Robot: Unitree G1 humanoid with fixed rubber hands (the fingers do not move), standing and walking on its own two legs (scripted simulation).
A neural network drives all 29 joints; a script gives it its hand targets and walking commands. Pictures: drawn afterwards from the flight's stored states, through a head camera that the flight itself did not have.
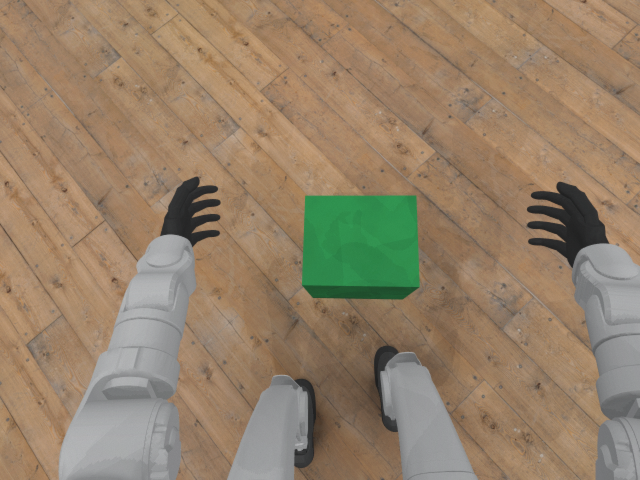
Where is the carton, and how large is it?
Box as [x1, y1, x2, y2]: [302, 196, 419, 299]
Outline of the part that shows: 305,196 302,285 313,297 402,299 419,286 415,196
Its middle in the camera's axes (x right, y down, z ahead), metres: +0.09 +0.03 +0.96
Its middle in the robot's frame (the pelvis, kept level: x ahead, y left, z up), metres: +0.48 -0.06 -0.56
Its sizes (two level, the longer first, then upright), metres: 0.244 0.200 0.263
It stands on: the floor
